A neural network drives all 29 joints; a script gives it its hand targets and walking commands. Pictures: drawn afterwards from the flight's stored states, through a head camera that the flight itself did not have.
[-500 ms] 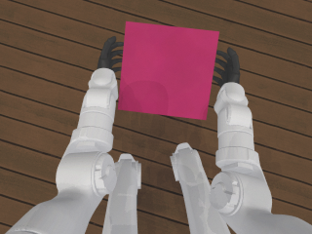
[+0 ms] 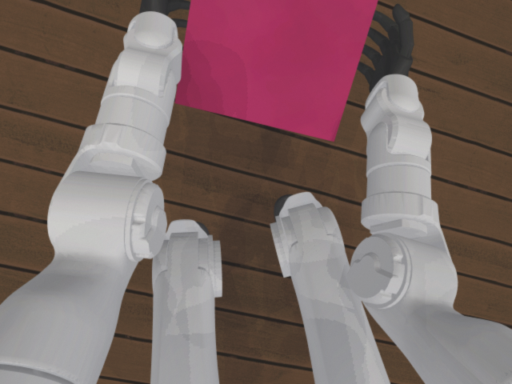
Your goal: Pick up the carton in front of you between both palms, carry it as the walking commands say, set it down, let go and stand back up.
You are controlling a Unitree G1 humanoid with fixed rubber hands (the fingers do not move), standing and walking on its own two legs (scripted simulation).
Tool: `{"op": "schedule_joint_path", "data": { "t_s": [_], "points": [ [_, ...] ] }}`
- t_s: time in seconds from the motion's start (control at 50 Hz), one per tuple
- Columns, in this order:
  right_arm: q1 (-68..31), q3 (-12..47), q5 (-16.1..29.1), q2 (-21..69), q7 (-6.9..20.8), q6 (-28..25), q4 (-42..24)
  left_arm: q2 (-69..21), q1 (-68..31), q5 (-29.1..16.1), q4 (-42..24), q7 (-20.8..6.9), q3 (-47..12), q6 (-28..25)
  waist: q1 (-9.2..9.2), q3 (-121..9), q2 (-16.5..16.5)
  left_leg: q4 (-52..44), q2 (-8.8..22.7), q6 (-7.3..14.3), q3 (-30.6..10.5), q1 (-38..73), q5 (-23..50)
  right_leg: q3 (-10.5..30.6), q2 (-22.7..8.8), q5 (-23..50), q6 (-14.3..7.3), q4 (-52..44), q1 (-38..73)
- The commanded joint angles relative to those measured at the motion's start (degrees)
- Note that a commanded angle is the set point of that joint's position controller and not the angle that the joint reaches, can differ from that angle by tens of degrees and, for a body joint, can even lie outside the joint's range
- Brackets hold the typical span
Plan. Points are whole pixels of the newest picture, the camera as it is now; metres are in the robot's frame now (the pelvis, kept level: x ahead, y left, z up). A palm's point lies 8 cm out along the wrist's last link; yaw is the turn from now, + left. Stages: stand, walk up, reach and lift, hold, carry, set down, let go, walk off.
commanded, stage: set down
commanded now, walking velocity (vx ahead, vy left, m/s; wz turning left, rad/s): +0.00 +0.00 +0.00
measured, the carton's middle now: (268, 53) +0.53 -0.09 -0.25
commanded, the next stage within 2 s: none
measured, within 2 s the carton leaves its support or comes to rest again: rests again in 0.82 s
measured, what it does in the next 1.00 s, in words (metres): stands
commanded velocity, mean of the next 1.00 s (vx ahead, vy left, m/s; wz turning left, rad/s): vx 0.00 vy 0.00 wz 0.00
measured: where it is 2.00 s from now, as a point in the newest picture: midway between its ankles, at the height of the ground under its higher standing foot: (246, 266)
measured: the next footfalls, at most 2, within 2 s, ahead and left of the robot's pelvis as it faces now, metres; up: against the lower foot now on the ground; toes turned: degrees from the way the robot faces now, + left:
none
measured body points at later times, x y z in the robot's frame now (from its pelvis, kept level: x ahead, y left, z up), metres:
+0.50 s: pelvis +0.00 +0.00 -0.04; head +0.36 +0.00 +0.23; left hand +0.59 +0.05 -0.21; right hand +0.48 -0.24 -0.20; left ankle +0.10 +0.11 -0.40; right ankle +0.13 -0.14 -0.40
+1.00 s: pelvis +0.01 +0.00 -0.05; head +0.38 +0.01 +0.20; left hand +0.60 +0.04 -0.23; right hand +0.49 -0.25 -0.22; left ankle +0.10 +0.11 -0.40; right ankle +0.13 -0.14 -0.40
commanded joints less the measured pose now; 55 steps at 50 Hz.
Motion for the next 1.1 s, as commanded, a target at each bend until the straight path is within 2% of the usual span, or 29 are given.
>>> {"op": "schedule_joint_path", "data": {
  "t_s": [0.0, 0.12, 0.16, 0.22, 0.26, 0.4, 0.58, 0.66, 0.9, 1.08],
  "points": [
    [-39.39, 26.25, 6.88, 34.60, 13.25, -2.04, -0.29, -48.47, -28.14, -6.75, -3.89, -12.79, -14.98, -3.15, -6.49, -66.64, 9.26, -8.11, -0.07, 0.75, 6.48, 36.36, 13.18, -12.81, 1.23, 18.35, -1.18, -3.30, 34.10],
    [-43.55, 27.38, 9.76, 32.97, 12.32, -3.08, -2.37, -46.71, -32.41, -9.95, -4.32, -12.48, -18.61, -3.93, -7.51, -69.54, 9.88, -3.64, 0.38, 0.91, 6.34, 36.53, 15.69, -13.06, 0.76, 21.35, -1.02, 0.93, 35.77],
    [-44.97, 29.38, 10.88, 33.73, 12.01, -3.32, -3.51, -47.84, -33.89, -11.66, -6.45, -12.83, -20.07, -4.30, -7.48, -70.53, 7.79, -2.63, 0.33, 1.09, 6.39, 34.25, 16.94, -13.11, 0.90, 23.78, -0.96, 2.12, 38.64],
    [-43.96, 30.84, 11.78, 35.98, 12.49, -3.18, -2.58, -48.13, -29.07, -10.58, -3.47, -13.17, -17.81, -4.41, -5.53, -65.05, 6.41, -1.76, 0.34, 1.67, 6.44, 32.29, 17.73, -12.49, 1.22, 24.70, -0.72, 2.59, 36.40],
    [-42.41, 30.27, 11.14, 36.17, 12.84, -3.25, -0.81, -48.22, -27.74, -10.02, -1.79, -13.47, -16.62, -4.81, -4.92, -61.91, 6.00, -1.16, 0.41, 1.97, 6.42, 29.67, 17.77, -11.90, 1.37, 25.22, -0.82, 2.98, 35.43],
    [-39.54, 25.98, 8.41, 33.68, 13.21, -3.59, 4.68, -43.99, -26.78, -7.32, 2.86, -14.29, -13.52, -5.50, -3.77, -51.70, 6.10, -1.25, 0.86, 2.67, 5.93, 22.46, 11.98, -11.05, 1.65, 19.55, -1.58, 3.55, 30.03],
    [-37.77, 20.29, 5.52, 28.69, 13.39, -3.53, 8.81, -36.99, -24.89, -3.65, 6.80, -14.92, -9.53, -4.95, -2.74, -43.75, 5.35, -1.58, 1.43, 3.29, 4.62, 20.36, 8.02, -10.43, 1.43, 13.64, -2.06, 3.76, 24.72],
    [-36.21, 17.98, 4.49, 27.16, 13.46, -3.64, 10.32, -34.38, -23.60, -1.74, 7.39, -14.97, -8.01, -4.88, -1.91, -40.61, 4.46, -1.37, 1.72, 3.49, 4.10, 19.58, 7.94, -10.08, 1.39, 13.18, -1.98, 4.10, 23.63],
    [-30.79, 13.90, 3.07, 23.55, 14.31, -3.96, 14.27, -32.73, -16.23, 2.20, 10.20, -15.72, -6.18, -4.39, 0.25, -35.70, 5.21, -0.46, 2.43, 4.07, 3.25, 19.68, 11.64, -9.47, 1.66, 14.33, -2.12, 5.62, 19.30],
    [-26.51, 11.83, 2.47, 21.64, 14.25, -4.87, 16.67, -31.57, -12.94, 3.02, 10.05, -15.89, -6.73, -5.00, 0.22, -33.48, 5.58, 0.60, 3.20, 4.24, 2.26, 18.46, 15.04, -9.00, 1.65, 16.32, -2.27, 6.79, 16.85]
  ]
}}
